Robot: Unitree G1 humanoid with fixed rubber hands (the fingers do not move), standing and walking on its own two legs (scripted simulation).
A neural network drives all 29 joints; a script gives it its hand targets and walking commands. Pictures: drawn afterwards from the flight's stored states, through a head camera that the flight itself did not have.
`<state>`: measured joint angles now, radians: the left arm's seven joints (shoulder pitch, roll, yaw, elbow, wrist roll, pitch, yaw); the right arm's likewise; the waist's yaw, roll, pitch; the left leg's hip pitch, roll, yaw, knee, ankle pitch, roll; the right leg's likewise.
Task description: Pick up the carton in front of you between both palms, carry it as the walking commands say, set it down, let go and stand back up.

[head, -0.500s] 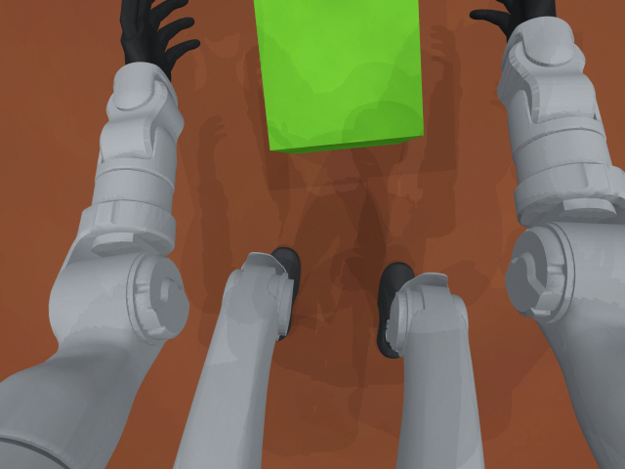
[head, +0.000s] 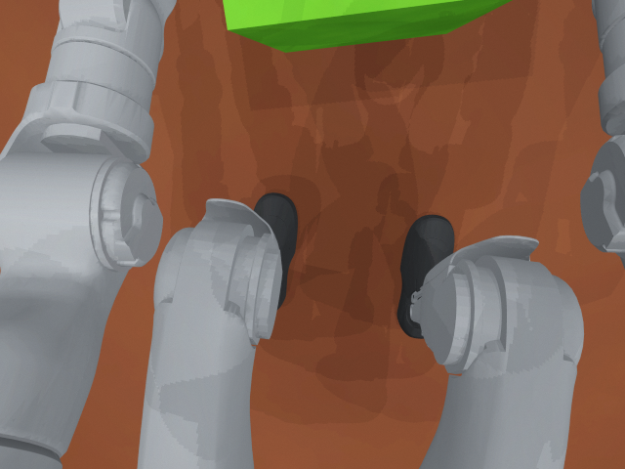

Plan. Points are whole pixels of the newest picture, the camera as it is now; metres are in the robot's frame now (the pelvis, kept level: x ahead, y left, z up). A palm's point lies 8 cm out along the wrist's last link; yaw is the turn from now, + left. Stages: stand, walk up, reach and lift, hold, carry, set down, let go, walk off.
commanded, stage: reach and lift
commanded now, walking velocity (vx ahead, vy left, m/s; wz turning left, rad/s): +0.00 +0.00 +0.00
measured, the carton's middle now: out of the picture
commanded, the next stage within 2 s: none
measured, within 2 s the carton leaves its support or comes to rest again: leaves its support in 0.82 s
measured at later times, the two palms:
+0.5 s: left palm out of the picture +0.55 +0.18 -0.18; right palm out of the picture +0.59 -0.12 -0.18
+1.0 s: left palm out of the picture +0.54 +0.17 -0.10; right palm out of the picture +0.58 -0.13 -0.11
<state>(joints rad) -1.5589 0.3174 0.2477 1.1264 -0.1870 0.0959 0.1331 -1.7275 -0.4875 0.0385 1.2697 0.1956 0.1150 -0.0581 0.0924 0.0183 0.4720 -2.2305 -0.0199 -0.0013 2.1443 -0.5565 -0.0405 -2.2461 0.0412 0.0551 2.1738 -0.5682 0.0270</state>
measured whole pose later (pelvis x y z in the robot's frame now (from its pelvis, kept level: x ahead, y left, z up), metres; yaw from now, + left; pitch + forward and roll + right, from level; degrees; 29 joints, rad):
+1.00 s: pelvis +0.01 +0.00 +0.00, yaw -1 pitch +40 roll +2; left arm -1.26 0.13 0.40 0.73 -0.05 0.32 0.15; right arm -1.40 -0.24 -0.17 0.89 0.01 0.32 -0.10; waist 0.07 0.01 0.17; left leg -2.26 -0.06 -0.04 2.16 -0.59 -0.08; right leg -2.27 0.05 0.05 2.18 -0.60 0.03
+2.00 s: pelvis +0.04 +0.00 +0.25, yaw -2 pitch +32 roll +0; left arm -0.70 -0.11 0.47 0.56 0.25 0.40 0.01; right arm -0.74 0.10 -0.43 0.62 -0.27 0.39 -0.01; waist 0.03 -0.01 -0.22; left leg -1.41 -0.04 -0.06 1.29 -0.44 -0.03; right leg -1.41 0.05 0.06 1.30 -0.45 0.02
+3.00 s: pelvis +0.08 +0.01 +0.40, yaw -2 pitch -5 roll +0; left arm -0.35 -0.18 0.33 0.37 0.31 0.61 -0.03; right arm -0.35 0.18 -0.33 0.38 -0.32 0.60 0.03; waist 0.00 0.00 0.04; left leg -0.17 -0.02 -0.06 0.45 -0.21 -0.01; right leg -0.16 0.02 0.07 0.46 -0.21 0.01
